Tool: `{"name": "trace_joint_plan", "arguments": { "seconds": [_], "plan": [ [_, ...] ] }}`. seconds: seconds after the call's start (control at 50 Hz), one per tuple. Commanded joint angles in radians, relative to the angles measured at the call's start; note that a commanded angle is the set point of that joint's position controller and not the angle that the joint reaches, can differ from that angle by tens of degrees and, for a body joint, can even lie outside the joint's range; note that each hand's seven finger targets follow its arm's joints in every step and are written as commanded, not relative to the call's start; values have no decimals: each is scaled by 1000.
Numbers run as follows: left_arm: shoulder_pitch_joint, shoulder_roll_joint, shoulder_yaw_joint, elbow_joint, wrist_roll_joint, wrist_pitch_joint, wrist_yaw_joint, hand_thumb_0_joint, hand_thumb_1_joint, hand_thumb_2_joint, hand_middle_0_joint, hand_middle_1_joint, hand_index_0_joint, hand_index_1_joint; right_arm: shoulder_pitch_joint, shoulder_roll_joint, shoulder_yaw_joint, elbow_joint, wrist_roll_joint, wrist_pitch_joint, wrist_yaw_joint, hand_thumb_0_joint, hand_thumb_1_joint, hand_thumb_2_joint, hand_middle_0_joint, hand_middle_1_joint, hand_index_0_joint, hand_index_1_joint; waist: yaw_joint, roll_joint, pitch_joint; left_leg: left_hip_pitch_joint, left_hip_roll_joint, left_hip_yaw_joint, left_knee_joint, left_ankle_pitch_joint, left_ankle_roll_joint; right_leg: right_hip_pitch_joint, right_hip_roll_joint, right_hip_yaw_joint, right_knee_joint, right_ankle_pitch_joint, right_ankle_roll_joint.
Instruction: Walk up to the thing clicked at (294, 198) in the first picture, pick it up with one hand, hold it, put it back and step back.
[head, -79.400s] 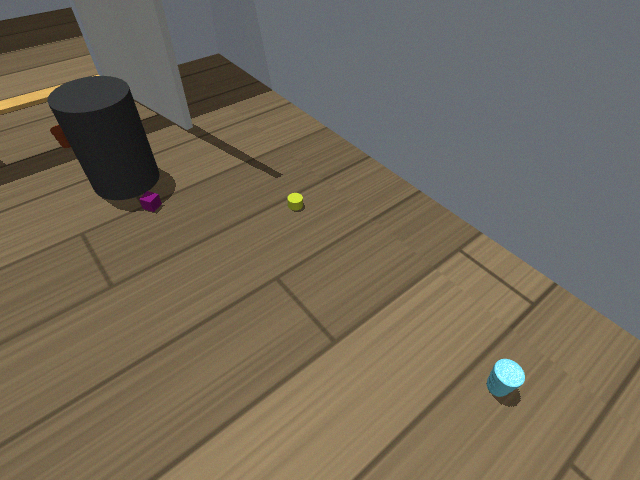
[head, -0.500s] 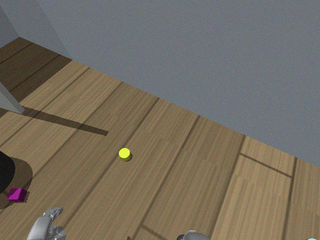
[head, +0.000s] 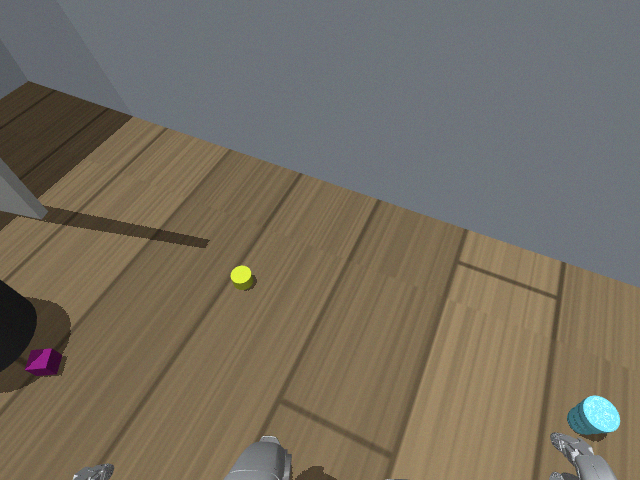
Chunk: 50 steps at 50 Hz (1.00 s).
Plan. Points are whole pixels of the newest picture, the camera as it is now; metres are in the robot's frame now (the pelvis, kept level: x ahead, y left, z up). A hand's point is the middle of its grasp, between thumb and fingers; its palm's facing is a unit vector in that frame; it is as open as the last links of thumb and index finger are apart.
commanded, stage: step back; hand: left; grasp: from above
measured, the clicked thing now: (242, 277) +0.78 +0.31 -0.73
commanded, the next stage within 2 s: stand in 1.82 s
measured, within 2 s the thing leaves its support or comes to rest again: neither
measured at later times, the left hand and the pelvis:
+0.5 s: hand out of the picture -0.04 +0.25 -0.14, palm faces +0.04 -0.94 -0.34, open 7.3 cm; pelvis -0.15 -0.02 +0.01, yaw +3 degrees
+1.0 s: hand out of the picture -0.22 +0.22 -0.13, palm faces +0.12 -0.90 -0.41, open 7.4 cm; pelvis -0.28 -0.07 +0.00, yaw +5 degrees
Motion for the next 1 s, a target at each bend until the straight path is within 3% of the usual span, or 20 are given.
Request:
{"name": "trace_joint_plan", "arguments": {
  "seconds": [0.0,0.06,0.16,0.22,0.24,0.26,0.28,0.3,0.36,0.5,0.6,0.64,0.66,0.68,0.74,0.82,0.9,0.92,0.96,0.98],
  "plan": [
    [-119,331,85,-150,11,-23,19,0,900,900,-200,-300,-200,-300,73,-218,-63,-51,14,-15,-13,0,-900,-900,200,300,200,300,3,-289,-123,105,-97,-73,394,-207,3,-281,-404,423,-363,127,-273],
    [-131,240,73,-150,10,-21,27,0,900,900,-200,-300,-200,-300,103,-160,-42,-25,13,-25,-12,0,-900,-900,200,300,200,300,3,-226,-131,6,-162,-42,399,-126,-6,-101,-231,167,-238,298,-193],
    [-62,237,71,-163,18,-10,41,0,900,900,-200,-300,-200,-300,138,-135,-28,-36,-1,-46,-17,0,-900,-900,200,300,200,300,32,-289,-230,9,-57,22,-44,-159,-7,197,-269,171,-123,514,-194],
    [-57,222,53,-181,-10,18,30,0,900,900,-200,-300,-200,-300,202,-139,-45,3,-19,-57,-17,0,-900,-900,200,300,200,300,8,-207,-270,202,-84,95,-458,206,-3,145,-206,110,62,476,-137],
    [-25,186,42,-187,-15,25,26,0,900,900,-200,-300,-200,-300,185,-180,-59,0,-31,-58,-18,0,-900,-900,200,300,200,300,28,-120,-275,315,7,-50,-455,279,23,-18,-154,97,123,306,-94],
    [-12,145,33,-192,-21,26,24,0,900,900,-200,-300,-200,-300,158,-284,-81,-10,-43,-55,-18,0,-900,-900,200,300,200,300,40,141,-255,397,234,-363,-450,429,113,-276,-10,11,282,-93,-40],
    [-85,200,50,-203,-12,26,38,0,900,900,-200,-300,-200,-300,132,-365,-90,-37,-34,-51,-12,0,-900,-900,200,300,200,300,-14,150,-232,208,379,-472,-443,452,269,-232,7,97,425,-279,-16],
    [-120,239,60,-197,-9,26,41,0,900,900,-200,-300,-200,-300,70,-373,-96,-49,-32,-60,-21,0,-900,-900,200,300,200,300,-15,188,-180,82,445,-547,-480,422,326,-183,-33,176,566,-275,-15],
    [-22,221,65,-138,-23,27,26,0,900,900,-200,-300,-200,-300,7,-229,-55,-58,-39,-63,-29,0,-900,-900,200,300,200,300,55,43,-196,219,204,-153,-341,613,209,-260,46,191,660,-147,-18],
    [-35,197,51,-142,-9,4,17,0,900,900,-200,-300,-200,-300,104,-232,-66,-57,-28,-44,-23,0,-900,-900,200,300,200,300,-20,113,-251,423,205,-138,-263,556,244,-235,-19,87,247,-173,39],
    [119,198,52,-24,-4,-20,19,0,900,900,-200,-300,-200,-300,13,-234,-53,-71,-14,-10,-4,0,-900,-900,200,300,200,300,51,142,-331,238,129,-42,-115,399,141,107,-25,-34,-284,124,-22],
    [93,362,96,-49,12,-22,13,0,900,900,-200,-300,-200,-300,31,-132,-24,-105,-3,-10,-12,0,-900,-900,200,300,200,300,40,-266,-232,-178,-112,20,110,-193,22,130,-294,416,-298,42,-132],
    [7,440,103,-85,20,-19,19,0,900,900,-200,-300,-200,-300,-11,-176,-50,-101,-7,-9,-31,0,-900,-900,200,300,200,300,87,-346,-191,-75,-102,-51,304,-301,-9,-140,-468,573,-360,12,-294],
    [-69,404,93,-104,12,-22,25,0,900,900,-200,-300,-200,-300,10,-214,-67,-72,-2,-13,-27,0,-900,-900,200,300,200,300,44,-316,-122,11,-64,-89,374,-254,-6,-295,-476,561,-388,-45,-295],
    [-127,260,56,-94,11,-38,32,0,900,900,-200,-300,-200,-300,72,-167,-40,-13,6,-16,-7,0,-900,-900,200,300,200,300,-12,-167,-112,-15,-140,-64,390,-101,2,-148,-244,173,-236,147,-171],
    [-17,292,72,-70,26,-59,29,0,900,900,-200,-300,-200,-300,67,-164,-31,-6,-8,-39,6,0,-900,-900,200,300,200,300,61,-240,-161,-68,-71,-3,92,-138,-18,88,-249,237,-242,-101,-183],
    [-48,281,58,-61,2,-48,18,0,900,900,-200,-300,-200,-300,152,-132,-37,55,-24,-70,15,0,-900,-900,200,300,200,300,10,-243,-211,259,-59,56,-457,-38,11,10,-285,207,-144,-17,-164],
    [-2,220,33,-51,0,-43,16,0,900,900,-200,-300,-200,-300,160,-152,-53,79,-33,-76,11,0,-900,-900,200,300,200,300,23,-142,-227,408,-57,-22,-493,21,22,-92,-225,141,-18,36,-112],
    [-1,160,16,-43,-22,-45,18,0,900,900,-200,-300,-200,-300,96,-280,-69,50,-44,-84,10,0,-900,-900,200,300,200,300,33,110,-169,407,268,-504,-570,-276,170,-385,-59,-51,180,-171,-17],
    [-88,253,38,-29,-9,-52,22,0,900,900,-200,-300,-200,-300,85,-319,-74,58,-29,-83,18,0,-900,-900,200,300,200,300,-14,96,-100,160,327,-549,-592,-385,256,-243,-128,46,215,-208,-15]
  ]
}}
